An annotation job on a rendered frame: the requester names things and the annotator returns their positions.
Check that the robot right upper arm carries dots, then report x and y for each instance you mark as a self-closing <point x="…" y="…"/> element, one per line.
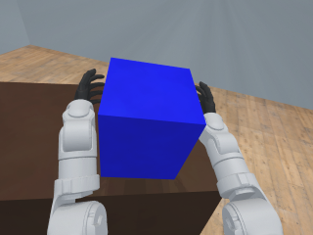
<point x="250" y="217"/>

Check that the robot left upper arm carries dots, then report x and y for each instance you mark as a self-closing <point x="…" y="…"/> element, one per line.
<point x="81" y="218"/>

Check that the robot right hand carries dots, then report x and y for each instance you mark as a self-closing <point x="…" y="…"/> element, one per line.
<point x="206" y="98"/>

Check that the robot left hand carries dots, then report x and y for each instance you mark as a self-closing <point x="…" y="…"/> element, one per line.
<point x="83" y="91"/>

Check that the robot left forearm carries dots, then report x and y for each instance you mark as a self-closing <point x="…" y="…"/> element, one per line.
<point x="77" y="154"/>

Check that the pedestal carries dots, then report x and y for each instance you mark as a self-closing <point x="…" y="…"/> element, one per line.
<point x="31" y="118"/>

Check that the robot right forearm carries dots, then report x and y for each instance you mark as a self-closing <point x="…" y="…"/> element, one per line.
<point x="234" y="181"/>

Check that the carton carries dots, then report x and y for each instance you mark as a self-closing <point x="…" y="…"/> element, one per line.
<point x="149" y="120"/>

